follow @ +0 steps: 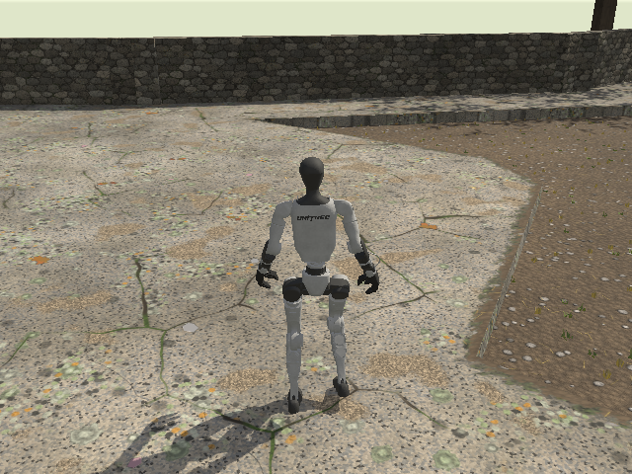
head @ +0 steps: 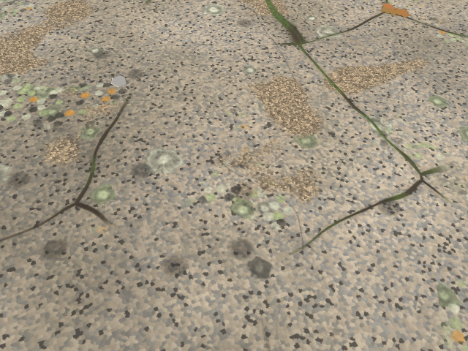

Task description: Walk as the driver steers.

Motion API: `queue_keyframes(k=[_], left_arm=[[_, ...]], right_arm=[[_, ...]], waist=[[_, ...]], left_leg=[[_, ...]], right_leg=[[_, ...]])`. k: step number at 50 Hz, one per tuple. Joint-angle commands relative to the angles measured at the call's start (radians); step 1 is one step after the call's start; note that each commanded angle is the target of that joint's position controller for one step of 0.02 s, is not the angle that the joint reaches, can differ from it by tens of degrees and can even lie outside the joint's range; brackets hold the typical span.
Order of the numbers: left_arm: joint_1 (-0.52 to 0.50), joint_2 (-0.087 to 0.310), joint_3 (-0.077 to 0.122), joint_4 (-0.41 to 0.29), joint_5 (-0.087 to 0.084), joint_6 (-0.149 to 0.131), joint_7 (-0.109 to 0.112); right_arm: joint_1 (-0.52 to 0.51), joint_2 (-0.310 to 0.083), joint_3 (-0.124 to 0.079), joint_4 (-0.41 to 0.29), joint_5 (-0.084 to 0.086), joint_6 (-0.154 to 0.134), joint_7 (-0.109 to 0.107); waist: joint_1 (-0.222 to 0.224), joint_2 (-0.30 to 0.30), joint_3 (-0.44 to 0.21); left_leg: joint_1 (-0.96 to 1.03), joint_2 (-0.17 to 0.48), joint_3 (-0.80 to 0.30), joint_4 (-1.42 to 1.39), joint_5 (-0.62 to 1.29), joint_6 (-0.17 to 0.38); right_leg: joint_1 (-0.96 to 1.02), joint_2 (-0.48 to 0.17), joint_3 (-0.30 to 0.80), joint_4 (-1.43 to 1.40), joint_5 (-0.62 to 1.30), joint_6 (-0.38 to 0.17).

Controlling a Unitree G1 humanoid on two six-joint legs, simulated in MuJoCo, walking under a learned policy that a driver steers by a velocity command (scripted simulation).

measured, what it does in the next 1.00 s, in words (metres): walks ahead, turning right: right foot, then left foot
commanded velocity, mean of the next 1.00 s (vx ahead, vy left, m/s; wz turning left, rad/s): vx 0.48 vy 0.00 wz -0.34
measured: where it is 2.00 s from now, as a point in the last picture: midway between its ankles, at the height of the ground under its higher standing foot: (313, 214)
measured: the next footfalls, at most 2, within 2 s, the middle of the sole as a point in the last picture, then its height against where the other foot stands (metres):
right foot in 0.28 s outside the picture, level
left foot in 0.76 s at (216, 334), level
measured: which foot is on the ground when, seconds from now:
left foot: down 0.00-0.30, up 0.32-0.74, down 0.76-1.00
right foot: up 0.00-0.26, down 0.28-0.78, up 0.80-1.00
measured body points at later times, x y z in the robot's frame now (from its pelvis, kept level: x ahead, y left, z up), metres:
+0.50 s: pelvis +0.24 -0.08 +0.00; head +0.26 -0.09 +0.45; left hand +0.34 +0.20 -0.10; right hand +0.36 -0.36 -0.10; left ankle +0.29 +0.09 -0.67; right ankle +0.24 -0.16 -0.74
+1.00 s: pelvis +0.51 -0.06 +0.00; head +0.54 -0.06 +0.45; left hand +0.73 +0.17 -0.10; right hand +0.50 -0.35 -0.11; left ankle +0.55 +0.04 -0.74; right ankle +0.50 -0.21 -0.66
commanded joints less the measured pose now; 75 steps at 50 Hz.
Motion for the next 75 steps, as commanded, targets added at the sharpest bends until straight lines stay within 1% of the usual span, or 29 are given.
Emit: queue_keyframes(k=[1, 6, 9, 12, 14, 15, 16, 17, 19, 23, 27, 35, 37, 38, 39, 40, 41, 43, 48, 54, 59, 61, 63, 64, 65, 66, 67, 70, 75], left_arm=[[-0.112, 0.067, 0.018, -0.094, 0.009, -0.045, -0.015], [-0.245, 0.002, -0.014, -0.128, 0.004, -0.062, -0.034], [-0.28, 0.024, -0.008, -0.137, -0.007, -0.066, -0.049], [-0.203, 0.074, 0.015, -0.123, -0.009, -0.066, -0.052], [0.068, 0.149, 0.057, -0.047, -0.002, -0.057, -0.035], [0.217, 0.258, 0.078, -0.031, 0.025, -0.05, -0.023], [0.246, 0.224, 0.065, -0.013, 0.012, -0.048, -0.027], [0.173, 0.163, 0.041, -0.013, 0.007, -0.052, -0.031], [0.053, 0.116, 0.022, -0.019, 0.011, -0.053, -0.036], [-0.02, 0.092, 0.019, -0.019, 0.013, -0.067, -0.032], [0.023, 0.127, 0.033, 0.016, 0.005, -0.069, -0.013], [0.139, 0.162, 0.05, 0.074, -0.012, -0.044, 0.006], [0.135, 0.143, 0.046, 0.074, -0.005, -0.03, 0.005], [0.132, 0.1, 0.029, 0.065, 0.004, -0.029, 0.002], [0.19, 0.026, 0.004, 0.043, 0.026, -0.032, 0.002], [0.28, 0.005, -0.006, 0.016, -0.018, -0.045, 0.002], [0.222, 0.113, 0.019, 0.039, -0.038, -0.043, 0.006], [0.081, 0.132, 0.029, 0.015, -0.02, -0.029, 0.006], [0.04, 0.05, 0.022, -0.011, -0.011, 0.001, -0.007], [-0.107, 0.024, 0.005, -0.058, -0.005, -0.012, -0.038], [-0.239, 0.021, -0.004, -0.113, -0.003, -0.02, -0.056], [-0.222, 0.052, 0.009, -0.12, 0.006, -0.024, -0.057], [0.032, 0.13, 0.053, -0.041, 0.012, -0.026, -0.046], [0.208, 0.214, 0.079, -0.004, 0.019, -0.019, -0.027], [0.198, 0.289, 0.082, -0.01, 0.024, -0.021, -0.02], [0.183, 0.191, 0.057, -0.026, 0.025, -0.033, -0.024], [0.134, 0.156, 0.043, -0.01, 0.023, -0.041, -0.026], [-0.009, 0.067, 0.021, 0.002, 0.027, -0.066, -0.031], [-0.035, 0.065, 0.031, 0.058, 0.038, -0.102, -0.018]], right_arm=[[0.006, -0.136, -0.023, -0.045, -0.001, -0.014, -0.011], [0.06, -0.174, -0.023, -0.014, 0.016, 0.0, -0.01], [0.105, -0.202, -0.025, 0.009, 0.029, 0.008, -0.004], [0.097, -0.221, -0.028, 0.022, 0.037, 0.02, -0.006], [0.098, -0.185, -0.012, 0.016, 0.026, 0.021, -0.012], [0.16, -0.082, 0.025, -0.031, 0.0, 0.008, -0.009], [0.17, -0.071, 0.033, -0.024, 0.013, -0.012, -0.007], [0.085, -0.172, 0.003, -0.045, 0.039, -0.025, -0.002], [-0.023, -0.157, 0.007, -0.073, 0.024, -0.035, 0.0], [0.014, -0.112, 0.009, -0.062, -0.004, -0.012, 0.005], [-0.16, -0.087, 0.023, -0.117, -0.015, -0.013, 0.005], [-0.316, -0.137, 0.009, -0.172, 0.007, -0.035, 0.027], [-0.211, -0.164, -0.01, -0.148, 0.006, -0.04, 0.021], [-0.089, -0.201, -0.026, -0.131, -0.004, -0.043, 0.013], [0.06, -0.27, -0.043, -0.121, -0.012, -0.037, 0.005], [0.099, -0.292, -0.049, -0.092, -0.01, -0.021, 0.014], [0.053, -0.192, -0.026, -0.11, -0.002, -0.017, 0.015], [-0.048, -0.128, -0.005, -0.113, -0.01, -0.013, 0.012], [-0.096, -0.119, -0.013, -0.072, -0.009, -0.033, 0.004], [-0.074, -0.175, -0.031, -0.035, -0.002, -0.021, -0.005], [0.023, -0.215, -0.041, 0.024, 0.03, 0.003, 0.002], [0.026, -0.24, -0.044, 0.044, 0.043, 0.018, 0.003], [0.017, -0.223, -0.027, 0.06, 0.047, 0.028, 0.0], [0.025, -0.158, 0.003, 0.038, 0.017, 0.022, 0.001], [0.138, -0.043, 0.039, 0.015, 0.008, 0.005, 0.011], [0.046, -0.162, 0.008, 0.029, 0.041, -0.009, 0.012], [-0.029, -0.19, -0.005, -0.006, 0.063, -0.014, 0.013], [-0.011, -0.148, -0.008, 0.014, 0.033, 0.009, 0.003], [-0.035, -0.089, -0.004, 0.009, 0.034, 0.052, -0.003]], waist=[[-0.022, 0.17, 0.12], [-0.072, 0.166, 0.12], [-0.074, 0.174, 0.123], [0.007, 0.184, 0.081], [0.149, 0.136, -0.103], [0.161, -0.094, -0.292], [0.152, -0.238, -0.393], [0.146, -0.154, -0.217], [0.092, -0.039, -0.023], [0.001, -0.047, 0.035], [0.037, -0.009, 0.094], [0.066, -0.033, 0.085], [0.009, -0.048, 0.032], [-0.051, -0.023, -0.074], [-0.074, 0.154, -0.256], [-0.028, 0.451, -0.338], [-0.049, 0.27, -0.212], [-0.031, 0.114, -0.028], [0.021, 0.139, 0.055], [-0.02, 0.098, 0.091], [-0.048, 0.084, 0.139], [-0.003, 0.106, 0.116], [0.146, 0.103, -0.044], [0.211, 0.006, -0.188], [0.111, -0.223, -0.329], [0.173, -0.087, -0.316], [0.154, -0.084, -0.158], [0.049, -0.065, -0.021], [0.017, -0.013, 0.066]], left_leg=[[0.139, 0.251, -0.28, -0.262, -0.056, 0.159], [0.056, 0.21, -0.115, -0.265, 0.185, 0.152], [0.063, 0.251, -0.114, -0.255, 0.229, 0.148], [0.116, 0.276, -0.088, -0.15, 0.513, 0.115], [-0.013, 0.195, 0.005, 0.206, 0.662, 0.058], [-0.364, 0.085, 0.053, 0.619, 0.259, -0.011], [-0.514, -0.005, -0.06, 0.819, -0.27, -0.023], [-0.619, 0.059, -0.081, 0.894, -0.226, -0.01], [-0.608, 0.13, -0.037, 0.811, -0.069, 0.001], [-0.471, 0.154, -0.035, 0.661, 0.044, -0.041], [-0.466, 0.121, -0.028, 0.366, 0.261, -0.076], [-0.303, 0.055, -0.066, 0.093, 0.307, -0.044], [-0.138, 0.038, -0.027, 0.05, 0.224, -0.007], [0.069, 0.101, -0.067, 0.062, 0.215, 0.036], [0.385, 0.31, -0.293, 0.102, 0.174, 0.11], [0.55, 0.461, -0.751, -0.07, -0.137, 0.228], [0.452, 0.429, -0.717, -0.125, -0.301, 0.195], [0.205, 0.353, -0.421, -0.146, -0.072, 0.151], [0.032, 0.29, -0.131, -0.249, 0.207, 0.164], [0.079, 0.271, 0.077, -0.274, 0.334, 0.149], [0.167, 0.313, 0.108, -0.258, 0.373, 0.141], [0.212, 0.327, 0.103, -0.169, 0.608, 0.134], [0.118, 0.259, 0.153, 0.142, 0.805, 0.087], [-0.123, 0.2, 0.158, 0.454, 0.483, 0.043], [-0.451, 0.018, 0.072, 0.789, -0.291, -0.016], [-0.52, 0.035, -0.089, 0.893, -0.313, -0.011], [-0.59, 0.078, -0.075, 0.893, -0.231, -0.002], [-0.47, 0.169, -0.07, 0.78, -0.013, -0.018], [-0.504, 0.168, -0.092, 0.669, 0.138, -0.05]], right_leg=[[-0.326, -0.089, -0.019, 0.011, 0.139, 0.025], [-0.148, -0.101, -0.119, -0.295, 0.281, 0.049], [-0.048, -0.082, -0.137, -0.401, 0.294, 0.027], [0.11, -0.049, -0.151, -0.487, 0.268, -0.034], [0.525, -0.063, -0.134, -0.5, 0.273, -0.098], [0.922, -0.359, 0.275, -0.495, 0.171, -0.229], [0.942, -0.462, 0.637, -0.687, -0.017, -0.311], [0.82, -0.416, 0.546, -0.721, -0.095, -0.267], [0.553, -0.324, 0.328, -0.759, 0.054, -0.235], [0.33, -0.248, 0.187, -0.85, 0.269, -0.252], [0.269, -0.204, 0.102, -0.867, 0.325, -0.231], [0.37, -0.248, 0.202, -0.723, 0.256, -0.163], [0.37, -0.211, 0.206, -0.599, 0.357, -0.132], [0.308, -0.146, 0.165, -0.407, 0.355, -0.099], [0.107, -0.045, 0.07, -0.079, 0.071, -0.049], [-0.191, 0.018, 0.022, 0.199, -0.238, -0.008], [-0.276, -0.049, 0.07, 0.303, -0.173, 0.0], [-0.247, -0.12, 0.016, 0.275, -0.018, 0.009], [-0.172, -0.181, -0.009, 0.122, 0.104, 0.022], [-0.16, -0.173, -0.066, -0.197, 0.363, 0.021], [-0.109, -0.131, -0.109, -0.377, 0.297, -0.029], [-0.029, -0.092, -0.143, -0.429, 0.195, -0.062], [0.37, -0.033, -0.193, -0.511, 0.273, -0.109], [0.702, -0.208, 0.01, -0.468, 0.32, -0.163], [0.921, -0.468, 0.493, -0.582, 0.133, -0.311], [0.85, -0.469, 0.533, -0.665, 0.085, -0.286], [0.737, -0.435, 0.359, -0.682, 0.149, -0.242], [0.458, -0.332, 0.1, -0.782, 0.274, -0.187], [0.379, -0.311, -0.098, -0.878, 0.414, -0.18]])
